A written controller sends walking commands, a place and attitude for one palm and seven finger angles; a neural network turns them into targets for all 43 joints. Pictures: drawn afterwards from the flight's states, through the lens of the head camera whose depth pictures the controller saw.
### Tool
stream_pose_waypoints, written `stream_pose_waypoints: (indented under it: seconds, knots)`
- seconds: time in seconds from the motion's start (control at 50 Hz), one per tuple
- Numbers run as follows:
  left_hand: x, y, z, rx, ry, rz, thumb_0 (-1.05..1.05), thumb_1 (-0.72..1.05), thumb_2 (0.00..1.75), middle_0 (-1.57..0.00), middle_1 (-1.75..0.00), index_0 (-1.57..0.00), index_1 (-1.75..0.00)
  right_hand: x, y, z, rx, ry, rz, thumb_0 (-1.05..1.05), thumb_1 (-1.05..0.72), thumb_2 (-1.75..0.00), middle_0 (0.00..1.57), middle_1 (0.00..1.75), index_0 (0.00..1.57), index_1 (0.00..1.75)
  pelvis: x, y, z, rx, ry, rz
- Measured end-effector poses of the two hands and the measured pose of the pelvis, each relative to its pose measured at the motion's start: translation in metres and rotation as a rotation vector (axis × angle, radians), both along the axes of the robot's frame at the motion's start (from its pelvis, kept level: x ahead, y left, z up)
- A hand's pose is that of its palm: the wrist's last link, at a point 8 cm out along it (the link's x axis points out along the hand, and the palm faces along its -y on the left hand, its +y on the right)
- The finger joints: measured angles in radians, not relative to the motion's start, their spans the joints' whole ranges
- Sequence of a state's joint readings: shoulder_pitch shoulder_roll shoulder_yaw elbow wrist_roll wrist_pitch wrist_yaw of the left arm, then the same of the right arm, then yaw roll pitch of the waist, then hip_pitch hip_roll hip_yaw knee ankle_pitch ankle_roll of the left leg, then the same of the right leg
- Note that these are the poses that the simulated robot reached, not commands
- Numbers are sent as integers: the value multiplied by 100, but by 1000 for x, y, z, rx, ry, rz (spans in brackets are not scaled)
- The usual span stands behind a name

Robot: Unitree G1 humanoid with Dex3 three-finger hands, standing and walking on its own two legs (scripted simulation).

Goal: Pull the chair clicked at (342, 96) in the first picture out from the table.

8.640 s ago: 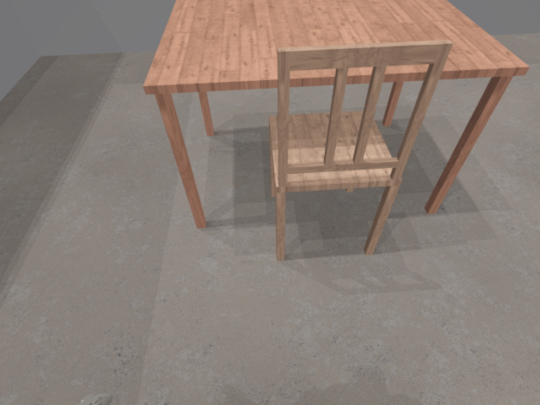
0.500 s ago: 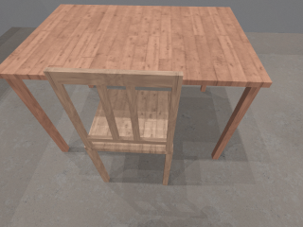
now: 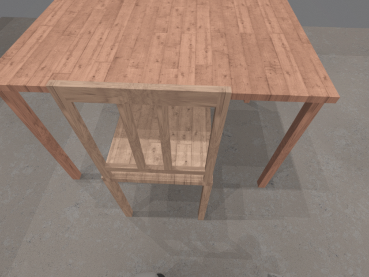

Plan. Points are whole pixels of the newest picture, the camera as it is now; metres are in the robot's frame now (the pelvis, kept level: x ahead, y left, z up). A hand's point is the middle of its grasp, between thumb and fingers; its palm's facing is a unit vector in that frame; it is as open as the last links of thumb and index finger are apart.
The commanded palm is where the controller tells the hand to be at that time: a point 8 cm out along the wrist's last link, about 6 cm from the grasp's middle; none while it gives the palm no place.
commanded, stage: come to a stop and stand still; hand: left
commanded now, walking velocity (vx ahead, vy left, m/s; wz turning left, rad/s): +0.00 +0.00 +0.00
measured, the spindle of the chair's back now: (134, 140) +0.47 +0.19 -0.06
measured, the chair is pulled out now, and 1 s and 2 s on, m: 0.00 0.00 0.00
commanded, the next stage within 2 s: look again from close up in 1.16 s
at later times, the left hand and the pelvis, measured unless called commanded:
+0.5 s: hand out of the picture -0.01 +0.13 -0.17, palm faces +0.05 -0.98 -0.19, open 7.3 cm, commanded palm none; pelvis -0.02 -0.04 +0.01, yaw +0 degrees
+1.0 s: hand out of the picture -0.01 +0.13 -0.17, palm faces +0.07 -0.98 -0.16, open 7.4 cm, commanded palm none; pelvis +0.01 -0.02 +0.01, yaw +0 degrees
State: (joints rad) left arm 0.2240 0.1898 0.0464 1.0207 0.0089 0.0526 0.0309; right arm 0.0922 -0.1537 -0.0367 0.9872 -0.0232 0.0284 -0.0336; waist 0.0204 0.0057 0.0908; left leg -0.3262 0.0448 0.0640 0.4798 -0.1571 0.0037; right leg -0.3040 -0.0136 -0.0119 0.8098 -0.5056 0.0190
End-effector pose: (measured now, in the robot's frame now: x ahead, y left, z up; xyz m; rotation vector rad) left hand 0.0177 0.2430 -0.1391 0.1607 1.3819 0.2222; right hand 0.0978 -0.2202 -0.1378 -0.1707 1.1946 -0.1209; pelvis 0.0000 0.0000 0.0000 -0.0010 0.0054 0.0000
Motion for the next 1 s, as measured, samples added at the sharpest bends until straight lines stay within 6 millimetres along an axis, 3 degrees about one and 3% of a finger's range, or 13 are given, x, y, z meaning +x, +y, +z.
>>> stream_pose_waypoints:
  seconds: [0.08,0.24,0.38,0.5,0.62,0.78,1.0]
  knots:
    - [-9,-12,1,37,-31,-19,0,91,90,-20,-29,-20,-30,-20,-21,-14,27,11,-25,0,-91,-90,21,30,20,30,-11,-17,-8,16,-8,2]
    - [-22,-48,4,-11,-23,-38,0,90,90,-20,-29,-20,-30,-81,-43,-16,27,115,-76,0,-91,-90,20,30,19,30,-14,-32,-2,3,-18,2]
    - [-27,-60,3,-35,-15,-22,1,93,90,-20,-29,-20,-30,-136,-40,-10,32,260,-75,0,-91,-90,20,30,19,29,-18,-42,4,10,-33,7]
    - [-38,-67,2,-54,21,-9,0,92,90,-20,-29,-20,-30,-159,-33,-9,46,325,-86,0,-91,-90,20,30,19,30,-17,-43,6,6,-31,8]
    - [-46,-73,0,-76,54,5,0,91,90,-20,-29,-20,-30,-155,-24,-8,53,322,-90,0,-91,-90,20,30,19,30,-11,-39,6,5,-28,6]
    - [-46,-74,-2,-93,62,19,0,91,90,-20,-29,-20,-30,-122,-15,-8,54,255,-71,0,-91,-90,20,30,19,30,-2,-33,6,6,-26,5]
    - [-36,-63,-3,-89,61,22,0,91,90,-20,-29,-20,-30,-91,-22,-4,7,211,-52,1,-93,-90,20,30,20,30,10,-24,7,9,-23,6]
